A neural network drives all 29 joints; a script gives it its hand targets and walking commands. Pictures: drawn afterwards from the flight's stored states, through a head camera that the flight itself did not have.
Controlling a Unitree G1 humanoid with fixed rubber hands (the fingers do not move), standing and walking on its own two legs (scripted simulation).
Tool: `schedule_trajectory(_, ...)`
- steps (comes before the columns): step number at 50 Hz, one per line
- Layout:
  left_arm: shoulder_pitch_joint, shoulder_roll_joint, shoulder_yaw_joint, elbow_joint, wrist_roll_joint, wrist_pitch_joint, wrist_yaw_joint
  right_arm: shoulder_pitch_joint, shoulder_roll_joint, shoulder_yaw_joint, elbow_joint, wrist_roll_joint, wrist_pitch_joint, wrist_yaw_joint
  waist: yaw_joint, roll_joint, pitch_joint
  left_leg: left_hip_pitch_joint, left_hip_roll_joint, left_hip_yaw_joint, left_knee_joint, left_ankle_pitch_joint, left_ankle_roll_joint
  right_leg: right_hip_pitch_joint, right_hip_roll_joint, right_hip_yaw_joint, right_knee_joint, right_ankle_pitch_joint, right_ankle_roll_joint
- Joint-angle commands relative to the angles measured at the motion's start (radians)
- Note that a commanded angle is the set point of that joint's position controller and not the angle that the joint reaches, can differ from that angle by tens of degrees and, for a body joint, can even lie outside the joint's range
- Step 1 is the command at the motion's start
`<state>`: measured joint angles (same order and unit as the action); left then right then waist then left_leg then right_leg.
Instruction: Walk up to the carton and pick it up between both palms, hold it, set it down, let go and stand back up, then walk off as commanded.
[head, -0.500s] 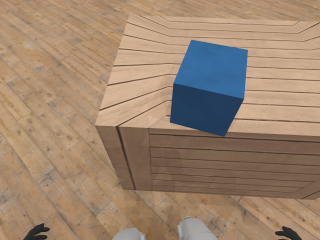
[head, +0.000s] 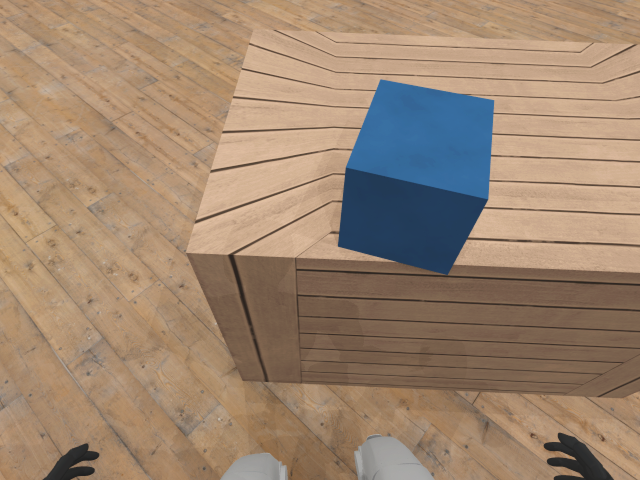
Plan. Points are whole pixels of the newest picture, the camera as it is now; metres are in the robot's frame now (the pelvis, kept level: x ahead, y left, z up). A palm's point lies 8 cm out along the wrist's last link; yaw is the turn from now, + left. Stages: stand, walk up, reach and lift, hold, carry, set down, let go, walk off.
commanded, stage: walk up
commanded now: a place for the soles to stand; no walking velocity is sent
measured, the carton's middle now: (413, 175) +0.55 -0.14 +0.03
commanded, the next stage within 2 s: none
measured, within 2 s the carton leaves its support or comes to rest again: neither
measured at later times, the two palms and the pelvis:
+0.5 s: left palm out of the picture +0.08 +0.33 -0.08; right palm out of the picture +0.07 -0.33 -0.08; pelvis -0.02 +0.01 +0.00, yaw -1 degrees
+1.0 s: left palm out of the picture +0.06 +0.35 -0.07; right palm out of the picture +0.06 -0.32 -0.08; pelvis -0.03 +0.02 +0.00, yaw +0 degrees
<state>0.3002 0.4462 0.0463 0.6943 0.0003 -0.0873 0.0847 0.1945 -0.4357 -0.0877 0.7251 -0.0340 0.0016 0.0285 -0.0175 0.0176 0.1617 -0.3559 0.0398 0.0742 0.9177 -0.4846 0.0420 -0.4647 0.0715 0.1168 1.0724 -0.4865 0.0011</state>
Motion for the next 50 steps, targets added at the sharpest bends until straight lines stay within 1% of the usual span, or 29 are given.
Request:
schedule_trajectory(1,0.079,0.186,0.053,0.017,-0.004,-0.020,-0.002,0.016,-0.240,-0.077,-0.079,-0.010,-0.001,-0.005,-0.026,0.194,-0.171,0.155,0.208,-0.177,-0.282,0.587,0.171,-0.016,-0.059,-0.188,-0.204,0.041,-0.033)
schedule_trajectory(4,0.227,0.226,0.078,0.070,0.009,-0.030,0.008,-0.069,-0.206,-0.057,-0.117,0.021,0.013,0.001,0.065,0.084,-0.221,-0.012,0.123,-0.098,0.000,0.479,0.079,0.262,-0.011,-0.112,-0.438,0.279,-0.071)
schedule_trajectory(5,0.241,0.292,0.097,0.076,0.031,-0.034,0.020,-0.079,-0.166,-0.057,-0.136,0.028,0.017,0.003,0.078,-0.137,-0.233,-0.185,0.059,-0.054,0.165,0.329,0.025,0.367,-0.138,0.175,-0.488,0.293,-0.136)
schedule_trajectory(6,0.192,0.354,0.097,0.048,0.035,-0.028,0.020,-0.084,-0.125,-0.038,-0.145,0.025,0.025,-0.004,0.073,-0.224,-0.200,-0.311,-0.057,-0.087,0.233,-0.141,-0.015,0.293,-0.352,0.641,-0.627,0.314,-0.261)
schedule_trajectory(7,0.120,0.358,0.093,0.021,0.035,-0.026,0.013,-0.105,-0.195,-0.052,-0.121,0.014,0.039,-0.014,0.054,-0.156,-0.173,-0.231,-0.009,-0.185,0.246,-0.264,-0.011,0.181,-0.393,0.741,-0.622,0.220,-0.336)
schedule_trajectory(11,0.015,0.308,0.080,0.011,0.035,-0.020,0.010,-0.030,-0.209,-0.072,-0.052,0.017,0.034,0.004,-0.012,-0.171,-0.056,-0.143,0.011,-0.168,0.117,-0.169,0.005,0.021,-0.290,0.623,-0.616,0.043,-0.273)
schedule_trajectory(14,-0.079,0.280,0.060,-0.030,0.039,-0.001,0.008,0.097,-0.195,-0.084,-0.012,0.008,0.010,0.013,-0.101,-0.169,-0.095,0.187,-0.002,-0.118,-0.182,0.020,0.018,-0.209,-0.206,0.410,-0.502,0.088,-0.197)
schedule_trajectory(15,-0.084,0.211,0.051,-0.027,0.030,0.003,0.002,0.153,-0.218,-0.096,0.016,0.000,0.003,0.008,-0.107,-0.015,-0.136,0.242,0.067,-0.226,-0.389,-0.105,0.034,-0.238,-0.106,0.221,-0.310,0.060,-0.133)
schedule_trajectory(16,-0.057,0.149,0.030,-0.021,0.019,0.004,0.009,0.143,-0.305,-0.108,0.010,-0.005,-0.005,0.001,-0.117,0.166,-0.125,0.257,0.250,-0.535,-0.615,-0.219,0.052,-0.343,0.059,0.040,-0.030,-0.042,-0.067)
schedule_trajectory(17,-0.023,0.205,0.036,0.005,0.024,0.007,0.013,0.058,-0.303,-0.105,-0.020,-0.003,-0.007,-0.008,-0.079,0.040,-0.066,0.164,0.333,-0.599,-0.650,-0.223,0.068,-0.353,0.016,-0.008,0.045,-0.061,-0.025)
schedule_trajectory(19,0.007,0.256,0.065,0.030,0.018,0.016,0.008,-0.027,-0.298,-0.091,-0.051,-0.001,-0.017,-0.002,-0.044,0.047,-0.031,0.062,0.347,-0.590,-0.673,-0.258,0.081,-0.256,-0.026,0.003,0.098,-0.053,-0.030)
schedule_trajectory(21,0.085,0.254,0.068,0.058,0.010,0.009,-0.001,-0.058,-0.251,-0.087,-0.076,-0.004,-0.018,-0.007,-0.011,0.106,-0.076,0.160,0.301,-0.419,-0.526,0.084,0.116,-0.211,-0.045,-0.036,0.087,-0.023,-0.026)
schedule_trajectory(23,0.051,0.228,0.062,0.030,0.005,0.007,-0.006,0.031,-0.224,-0.065,-0.061,0.005,-0.026,-0.018,-0.020,0.049,-0.087,0.202,0.256,-0.327,-0.422,0.445,0.076,-0.214,-0.064,-0.055,0.031,-0.022,-0.040)
schedule_trajectory(25,0.032,0.200,0.063,0.007,0.007,0.009,-0.006,0.131,-0.252,-0.079,-0.049,-0.004,-0.027,-0.018,-0.063,0.124,-0.137,0.284,0.260,-0.359,-0.397,0.497,0.073,-0.190,-0.067,-0.066,-0.042,-0.059,-0.033)
schedule_trajectory(27,0.050,0.195,0.053,0.005,0.007,-0.006,0.001,0.102,-0.256,-0.083,-0.085,-0.013,-0.014,-0.013,-0.049,0.170,-0.169,0.273,0.262,-0.287,-0.318,0.568,0.161,-0.125,-0.072,-0.141,-0.163,-0.085,-0.042)
schedule_trajectory(29,0.142,0.201,0.057,0.057,0.017,-0.023,0.000,-0.011,-0.228,-0.071,-0.115,0.017,0.000,-0.001,0.026,0.126,-0.161,0.022,0.218,-0.186,-0.226,0.420,0.155,0.172,-0.045,-0.190,-0.335,0.177,-0.057)
schedule_trajectory(30,0.216,0.213,0.078,0.080,0.014,-0.030,0.006,-0.049,-0.204,-0.055,-0.112,0.014,0.006,0.005,0.060,0.123,-0.155,-0.072,0.153,-0.116,-0.099,0.369,0.105,0.252,-0.018,-0.131,-0.416,0.220,-0.061)
schedule_trajectory(31,0.277,0.266,0.094,0.102,0.018,-0.032,0.015,-0.055,-0.171,-0.051,-0.118,0.018,0.011,0.005,0.095,-0.076,-0.214,-0.206,0.077,-0.073,0.102,0.251,0.038,0.367,-0.127,0.141,-0.496,0.202,-0.118)
schedule_trajectory(32,0.236,0.364,0.105,0.059,0.032,-0.028,0.020,-0.054,-0.132,-0.043,-0.142,0.017,0.023,-0.001,0.083,-0.213,-0.192,-0.340,-0.053,-0.072,0.251,-0.101,-0.018,0.318,-0.357,0.661,-0.686,0.135,-0.222)
schedule_trajectory(33,0.148,0.364,0.101,0.038,0.036,-0.026,0.020,-0.066,-0.207,-0.060,-0.125,0.004,0.040,-0.008,0.055,-0.086,-0.151,-0.270,-0.024,-0.182,0.267,-0.245,-0.019,0.182,-0.408,0.804,-0.680,0.026,-0.325)
schedule_trajectory(34,0.095,0.361,0.097,0.025,0.035,-0.025,0.017,-0.070,-0.221,-0.068,-0.118,0.006,0.037,-0.003,0.036,-0.093,-0.104,-0.269,-0.008,-0.186,0.287,-0.249,-0.014,0.106,-0.407,0.789,-0.688,-0.088,-0.359)
schedule_trajectory(38,0.040,0.315,0.096,0.013,0.047,-0.014,0.004,0.065,-0.203,-0.073,-0.046,0.003,0.026,0.014,-0.010,-0.202,-0.120,-0.124,-0.009,-0.142,0.094,-0.161,0.010,0.062,-0.252,0.578,-0.628,-0.066,-0.240)
schedule_trajectory(42,0.027,0.306,0.085,-0.004,0.031,0.002,0.004,0.092,-0.212,-0.084,-0.018,0.004,0.005,0.015,-0.029,-0.223,-0.169,0.078,-0.009,-0.119,-0.214,-0.045,0.011,-0.002,-0.247,0.461,-0.540,-0.009,-0.223)
schedule_trajectory(43,-0.021,0.260,0.064,-0.014,0.033,0.005,0.010,0.139,-0.235,-0.095,-0.009,-0.011,-0.002,0.010,-0.080,-0.091,-0.171,0.195,0.050,-0.251,-0.357,-0.072,0.026,-0.147,-0.190,0.346,-0.396,0.023,-0.166)
schedule_trajectory(44,-0.033,0.197,0.055,-0.026,0.028,0.004,0.010,0.207,-0.293,-0.113,-0.001,-0.029,-0.012,0.006,-0.117,0.112,-0.202,0.335,0.190,-0.457,-0.536,-0.258,0.065,-0.312,-0.023,0.080,-0.117,-0.024,-0.073)
schedule_trajectory(45,-0.048,0.165,0.033,-0.013,0.022,0.003,0.017,0.108,-0.309,-0.107,-0.023,-0.028,-0.011,-0.002,-0.106,0.098,-0.081,0.240,0.317,-0.632,-0.641,-0.250,0.078,-0.431,0.043,-0.014,0.015,-0.064,-0.029)
schedule_trajectory(46,-0.027,0.229,0.047,0.002,0.018,0.008,0.025,0.073,-0.317,-0.099,-0.044,-0.018,-0.012,-0.004,-0.096,0.031,-0.040,0.174,0.349,-0.634,-0.671,-0.272,0.040,-0.418,-0.007,0.032,0.052,-0.038,-0.028)
schedule_trajectory(49,0.046,0.235,0.055,0.032,0.008,0.002,0.008,0.039,-0.259,-0.084,-0.061,-0.011,-0.025,-0.015,-0.043,0.055,-0.071,0.269,0.291,-0.468,-0.532,0.262,-0.016,-0.343,-0.045,0.008,0.033,-0.009,-0.031)
schedule_trajectory(50,0.080,0.229,0.060,0.052,0.007,0.000,0.011,0.082,-0.249,-0.087,-0.073,-0.006,-0.027,-0.014,-0.035,0.068,-0.142,0.298,0.294,-0.433,-0.485,0.373,0.021,-0.274,-0.060,-0.031,0.044,-0.025,-0.029)
